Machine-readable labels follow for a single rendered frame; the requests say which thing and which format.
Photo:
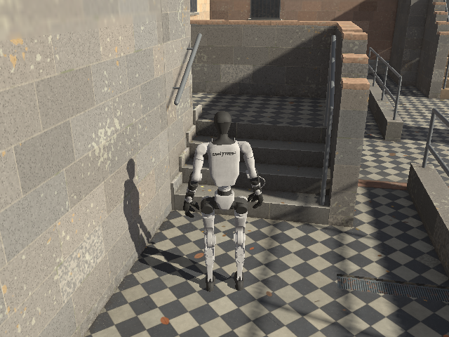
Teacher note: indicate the left robot forearm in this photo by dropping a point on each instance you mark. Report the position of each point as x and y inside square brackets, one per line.
[191, 189]

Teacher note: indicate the robot right upper arm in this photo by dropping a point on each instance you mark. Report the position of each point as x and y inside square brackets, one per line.
[248, 158]

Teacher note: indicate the right robot forearm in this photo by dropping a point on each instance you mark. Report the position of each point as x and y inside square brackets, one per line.
[255, 182]

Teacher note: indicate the robot left hand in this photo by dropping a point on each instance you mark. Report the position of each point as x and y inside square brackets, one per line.
[188, 208]

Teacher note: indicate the right robot shin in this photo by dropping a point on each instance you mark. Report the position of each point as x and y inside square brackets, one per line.
[240, 257]

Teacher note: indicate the robot right thigh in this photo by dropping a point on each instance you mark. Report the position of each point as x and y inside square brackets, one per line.
[240, 213]

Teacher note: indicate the robot right hand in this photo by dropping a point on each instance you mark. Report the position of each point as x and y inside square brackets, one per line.
[253, 197]

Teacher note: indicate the robot left upper arm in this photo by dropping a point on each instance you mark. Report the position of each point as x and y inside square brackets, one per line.
[201, 149]

